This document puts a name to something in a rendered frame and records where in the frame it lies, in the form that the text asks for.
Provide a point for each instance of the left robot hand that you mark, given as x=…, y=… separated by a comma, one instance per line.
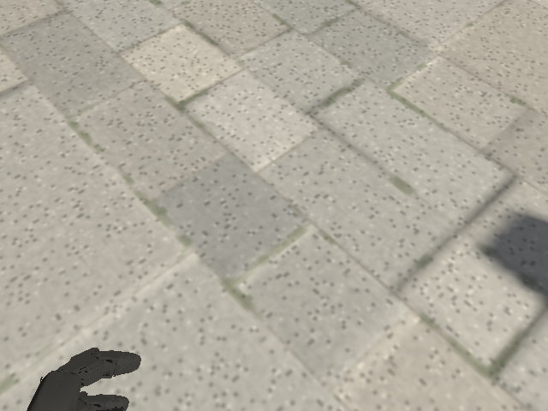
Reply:
x=59, y=390

